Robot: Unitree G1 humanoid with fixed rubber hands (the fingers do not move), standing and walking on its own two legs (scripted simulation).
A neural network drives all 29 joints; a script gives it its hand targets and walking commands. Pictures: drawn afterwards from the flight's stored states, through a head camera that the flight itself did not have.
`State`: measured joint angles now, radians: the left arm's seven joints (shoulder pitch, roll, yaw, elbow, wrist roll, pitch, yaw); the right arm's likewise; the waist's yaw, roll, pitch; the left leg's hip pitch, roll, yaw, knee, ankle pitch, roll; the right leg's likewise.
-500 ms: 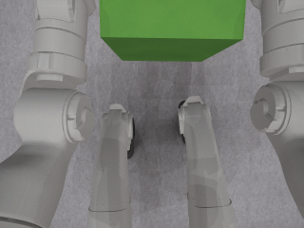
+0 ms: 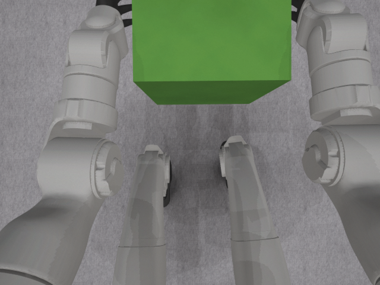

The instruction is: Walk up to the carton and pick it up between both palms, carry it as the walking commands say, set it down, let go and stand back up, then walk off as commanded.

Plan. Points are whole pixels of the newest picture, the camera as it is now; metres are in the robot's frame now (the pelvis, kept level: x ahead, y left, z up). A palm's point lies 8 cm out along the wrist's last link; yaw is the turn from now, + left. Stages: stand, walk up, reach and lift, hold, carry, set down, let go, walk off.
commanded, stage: reach and lift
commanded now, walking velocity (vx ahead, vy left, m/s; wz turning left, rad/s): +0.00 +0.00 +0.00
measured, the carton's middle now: (205, 22) +0.56 -0.05 -0.11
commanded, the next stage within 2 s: none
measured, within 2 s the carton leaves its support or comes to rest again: neither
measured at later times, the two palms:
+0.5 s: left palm (93, 11) +0.51 +0.11 +0.03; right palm out of the picture +0.51 -0.20 +0.04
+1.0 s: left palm out of the picture +0.49 +0.12 +0.10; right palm out of the picture +0.48 -0.19 +0.11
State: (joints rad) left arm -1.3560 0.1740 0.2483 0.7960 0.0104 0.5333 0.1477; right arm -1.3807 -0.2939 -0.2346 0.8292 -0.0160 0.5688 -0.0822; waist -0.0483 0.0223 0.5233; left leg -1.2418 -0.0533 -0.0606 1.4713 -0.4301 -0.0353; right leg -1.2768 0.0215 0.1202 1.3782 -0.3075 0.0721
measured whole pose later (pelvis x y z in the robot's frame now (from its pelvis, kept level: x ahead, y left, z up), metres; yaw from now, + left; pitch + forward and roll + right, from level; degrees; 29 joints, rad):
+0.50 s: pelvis +0.01 +0.00 +0.06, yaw +0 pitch +6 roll +0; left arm -1.20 0.13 0.25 0.77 0.02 0.49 0.15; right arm -1.24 -0.24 -0.23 0.80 -0.02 0.54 -0.09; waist -0.05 0.02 0.52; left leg -0.96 -0.05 -0.06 1.21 -0.35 -0.03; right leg -1.00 0.01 0.13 1.13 -0.24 0.07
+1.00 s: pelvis +0.01 +0.00 +0.11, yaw +0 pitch +1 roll +1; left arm -1.04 0.09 0.25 0.74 0.02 0.48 0.15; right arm -1.09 -0.19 -0.23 0.76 -0.03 0.53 -0.09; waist -0.05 0.01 0.48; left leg -0.69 -0.05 -0.06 0.94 -0.27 -0.03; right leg -0.73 -0.01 0.13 0.87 -0.16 0.07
